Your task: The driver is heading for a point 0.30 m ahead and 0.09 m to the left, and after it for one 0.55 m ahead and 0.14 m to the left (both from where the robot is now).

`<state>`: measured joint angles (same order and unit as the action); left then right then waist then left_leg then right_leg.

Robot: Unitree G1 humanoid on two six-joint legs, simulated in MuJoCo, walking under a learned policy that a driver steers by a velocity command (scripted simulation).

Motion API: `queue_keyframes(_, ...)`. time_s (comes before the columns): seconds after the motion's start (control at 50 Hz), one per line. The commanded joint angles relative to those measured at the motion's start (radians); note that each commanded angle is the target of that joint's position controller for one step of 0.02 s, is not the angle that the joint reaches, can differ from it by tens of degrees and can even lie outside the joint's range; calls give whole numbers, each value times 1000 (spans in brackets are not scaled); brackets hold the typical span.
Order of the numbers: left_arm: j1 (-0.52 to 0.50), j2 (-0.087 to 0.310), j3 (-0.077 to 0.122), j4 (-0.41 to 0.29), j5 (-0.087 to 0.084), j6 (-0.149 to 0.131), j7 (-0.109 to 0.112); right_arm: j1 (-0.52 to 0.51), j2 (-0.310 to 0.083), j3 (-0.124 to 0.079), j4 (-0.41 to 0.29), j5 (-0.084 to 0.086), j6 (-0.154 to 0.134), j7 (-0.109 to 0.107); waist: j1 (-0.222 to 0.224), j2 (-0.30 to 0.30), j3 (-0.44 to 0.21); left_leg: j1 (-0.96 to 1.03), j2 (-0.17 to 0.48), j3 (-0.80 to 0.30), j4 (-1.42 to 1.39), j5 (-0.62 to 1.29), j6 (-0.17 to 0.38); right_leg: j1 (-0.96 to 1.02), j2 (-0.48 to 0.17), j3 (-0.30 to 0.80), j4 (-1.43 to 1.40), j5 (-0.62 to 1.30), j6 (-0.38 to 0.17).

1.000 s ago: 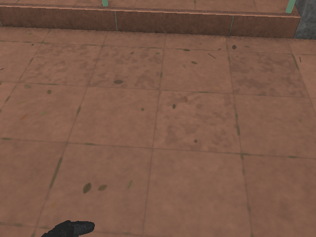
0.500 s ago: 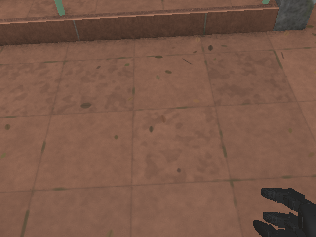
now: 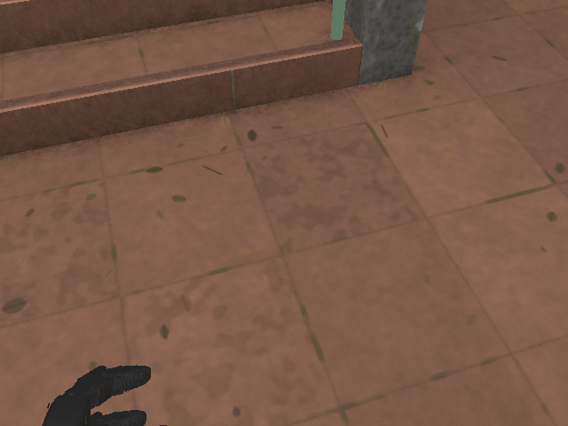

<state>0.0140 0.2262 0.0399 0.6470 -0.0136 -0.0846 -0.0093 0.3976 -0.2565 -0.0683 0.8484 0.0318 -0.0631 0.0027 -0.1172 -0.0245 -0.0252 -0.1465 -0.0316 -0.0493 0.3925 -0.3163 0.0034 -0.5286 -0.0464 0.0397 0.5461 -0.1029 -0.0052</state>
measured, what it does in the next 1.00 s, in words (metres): walks ahead, turning left: right foot, then left foot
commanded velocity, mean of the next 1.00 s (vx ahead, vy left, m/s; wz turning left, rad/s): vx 0.43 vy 0.00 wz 0.42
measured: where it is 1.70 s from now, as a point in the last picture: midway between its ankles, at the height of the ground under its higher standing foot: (188, 413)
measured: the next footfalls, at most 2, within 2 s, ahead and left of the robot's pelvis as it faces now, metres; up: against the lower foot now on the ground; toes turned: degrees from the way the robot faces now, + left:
right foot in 0.04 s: +0.15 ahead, -0.13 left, +0.00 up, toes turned +1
left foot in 0.54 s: +0.37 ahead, +0.18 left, +0.00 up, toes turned +21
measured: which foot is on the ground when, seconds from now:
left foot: down 0.00-0.04, up 0.06-0.52, down 0.54-1.00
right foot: up 0.00-0.02, down 0.04-0.54, up 0.56-0.98, down 1.00-1.00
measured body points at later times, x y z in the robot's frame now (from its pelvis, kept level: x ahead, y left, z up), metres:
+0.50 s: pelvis +0.23 +0.02 -0.01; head +0.26 +0.03 +0.44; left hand +0.16 +0.30 -0.13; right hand +0.51 -0.14 -0.09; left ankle +0.33 +0.18 -0.71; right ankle +0.11 -0.13 -0.74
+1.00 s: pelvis +0.46 +0.13 -0.01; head +0.48 +0.15 +0.44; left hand +0.53 +0.44 -0.09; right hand +0.66 -0.08 -0.12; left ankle +0.33 +0.17 -0.74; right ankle +0.64 +0.10 -0.73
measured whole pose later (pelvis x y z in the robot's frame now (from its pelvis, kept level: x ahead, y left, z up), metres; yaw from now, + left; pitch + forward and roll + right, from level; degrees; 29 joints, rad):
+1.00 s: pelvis +0.46 +0.13 -0.01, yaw +29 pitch +3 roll +2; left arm 0.06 0.25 0.05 0.71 0.02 -0.10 -0.02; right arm 0.28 -0.26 -0.07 0.75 0.01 -0.03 -0.02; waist -0.06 -0.04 0.01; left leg -0.13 -0.13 -0.11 0.47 -0.37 0.07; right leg -0.53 -0.01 0.02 0.50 0.08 -0.02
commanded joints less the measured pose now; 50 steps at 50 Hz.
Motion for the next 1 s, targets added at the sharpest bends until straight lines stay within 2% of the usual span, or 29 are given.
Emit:
queue_keyframes(0.02, 158, 147, 62, -38, 7, -23, 9, -61, -123, -22, -76, -2, -9, -8, 167, 108, -95, -158, 147, -178, 111, 252, 128, 406, -4, 0, -79, -10, -47)
queue_keyframes(0.04, 349, 226, 84, -19, 27, -23, 21, -83, -52, 0, -107, -25, -18, -8, 248, -31, -233, -338, 60, -78, 443, 61, 70, 679, -215, 201, -68, 42, -114)
queue_keyframes(0.06, 404, 288, 98, 1, 31, -11, 20, 9, -21, 12, -140, -7, -43, -9, 211, -322, -307, -651, 0, -13, 712, -266, 31, 866, -420, 564, -161, -75, -263)
queue_keyframes(0.08, 413, 209, 84, 5, 20, -11, 18, -21, -109, -12, -121, 4, -43, -12, 238, -209, -262, -747, 49, -69, 861, -238, 21, 821, -395, 616, -204, -243, -280)
queue_keyframes(0.1, 364, 161, 67, 1, 15, -13, 18, -89, -134, -23, -133, 3, -35, -12, 232, -140, -158, -777, 78, -67, 897, -143, 23, 720, -352, 483, -223, -260, -242)
queue_keyframes(0.12, 291, 133, 55, -3, 20, -14, 14, -121, -119, -23, -135, -3, -23, -14, 196, -93, -97, -739, 109, -51, 883, -63, 22, 599, -302, 375, -255, -211, -213)
queue_keyframes(0.16, 204, 92, 43, 8, 29, -18, 6, -123, -92, -28, -141, -7, 0, -15, 133, -105, -4, -656, 140, -62, 825, 20, 16, 418, -245, 228, -330, -93, -184)
queue_keyframes(0.18, 190, 87, 45, 15, 29, -23, 4, -118, -77, -27, -143, -5, 11, -14, 116, -107, 8, -629, 143, -60, 815, 48, 13, 378, -233, 175, -355, -41, -176)
queue_keyframes(0.26, 223, 116, 62, 64, 31, -31, 18, -170, -53, -25, -165, -14, 25, -9, 108, -47, 15, -658, 140, -78, 718, 192, -6, 397, -231, 20, -375, 156, -176)
queue_keyframes(0.34, 250, 152, 75, 96, 25, -23, 30, -292, -34, -13, -199, -15, 27, 16, 143, -42, 44, -611, 137, -25, 495, 339, 2, 415, -217, -101, -378, 165, -148)
queue_keyframes(0.4, 296, 183, 84, 120, 12, -11, 31, -386, -33, -9, -238, -13, 32, 34, 182, -35, 77, -602, 128, 24, 388, 320, 20, 479, -239, -141, -372, 146, -143)
queue_keyframes(0.46, 311, 211, 93, 145, -9, 3, 32, -435, -45, -12, -285, -9, 38, 45, 187, -45, 103, -581, 112, 71, 305, 210, 57, 563, -263, -179, -327, 232, -118)
queue_keyframes(0.5, 298, 250, 102, 145, -12, 16, 34, -386, -75, -28, -289, -14, 41, 52, 144, -84, 47, -435, 45, 144, 284, 80, 97, 579, -256, -223, -193, 569, -102)
queue_keyframes(0.52, 286, 263, 105, 144, -18, 24, 37, -290, -102, -45, -269, -12, 42, 52, 84, -87, -8, -293, -5, 179, 237, 79, 124, 569, -237, -252, -53, 727, -87)
queue_keyframes(0.54, 285, 251, 97, 142, -20, 27, 39, -113, -161, -79, -219, -9, 43, 44, -1, -59, -98, -27, -55, 185, 168, 155, 161, 476, -193, -281, 168, 733, -57)
queue_keyframes(0.56, 301, 187, 75, 113, 17, 17, 42, 31, -261, -110, -194, -9, 46, 22, -41, 90, -188, 288, 125, -105, 166, 249, 229, 177, -142, -279, 512, 272, 0)
queue_keyframes(0.58, 362, 77, 36, 52, 35, -18, 28, -18, -340, -106, -213, -7, 28, 24, 77, 295, -301, 523, 338, -680, 10, 53, 414, -200, 57, -104, 806, -500, 46)
queue_keyframes(0.6, 241, 163, 51, 39, -8, -52, 16, 30, -258, -84, -224, -14, 20, 27, -9, 175, -338, 537, 352, -730, -86, 10, 395, -306, 34, 48, 881, -456, 31)
queue_keyframes(0.62, 183, 178, 54, 18, -30, -64, 14, -7, -208, -69, -212, -18, 12, 26, 3, 152, -210, 441, 327, -585, -84, 93, 355, -368, -3, 31, 857, -361, 14)
queue_keyframes(0.64, 176, 168, 49, 26, -8, -69, 23, -76, -176, -57, -223, -12, 9, 23, 46, 65, -140, 286, 284, -466, -77, 182, 320, -315, -48, 33, 778, -277, 6)
queue_keyframes(0.66, 174, 174, 56, 29, 18, -64, 30, -143, -149, -48, -236, -16, 9, 22, 88, 53, -92, 140, 248, -382, -88, 278, 298, -238, -74, 30, 701, -232, 12)
queue_keyframes(0.68, 190, 180, 63, 28, 23, -51, 29, -178, -129, -40, -251, -26, 7, 19, 123, 65, -76, 51, 223, -342, -112, 334, 293, -173, -89, 38, 668, -208, 15)
queue_keyframes(0.72, 208, 162, 61, 34, 26, -25, 30, -205, -127, -37, -248, -32, 0, 12, 153, 67, -52, -38, 212, -272, -123, 575, 292, -131, -84, 16, 608, -195, 38)
queue_keyframes(0.78, 152, 117, 44, 24, 37, -11, 33, -177, -145, -40, -212, -29, 1, -10, 146, 68, -34, -100, 155, -131, -100, 825, 249, -107, -48, -20, 433, -61, 61)
queue_keyframes(0.84, 59, 88, 27, 13, 28, -15, 18, -140, -140, -38, -182, -19, 16, -24, 99, 106, -54, -100, 106, -70, -71, 787, 187, -18, -1, -38, 191, 156, 49)
queue_keyframes(0.9, 4, 105, 28, 3, 21, -19, -1, -106, -135, -33, -159, -20, 25, -30, 68, 116, -62, -34, 145, -121, -40, 682, 180, 18, 22, -20, 69, 230, 32)
queue_keyframes(0.96, 16, 140, 42, -2, 33, -24, -12, -117, -127, -28, -150, -24, 27, -28, 83, 120, -59, 48, 186, -190, 59, 676, 174, 34, 30, -5, -12, 130, -12)
queue_keyframes(0.98, 54, 143, 46, 8, 38, -28, -13, -135, -121, -26, -152, -21, 28, -28, 110, 115, -65, 55, 170, -191, 112, 679, 158, 92, 41, -18, -75, 157, -32)
queue_keyframes(1.0, 101, 155, 50, 20, 47, -34, -10, -141, -114, -24, -157, -23, 26, -27, 132, 96, -89, 37, 119, -172, 190, 678, 126, 207, 31, -18, -134, 353, -56)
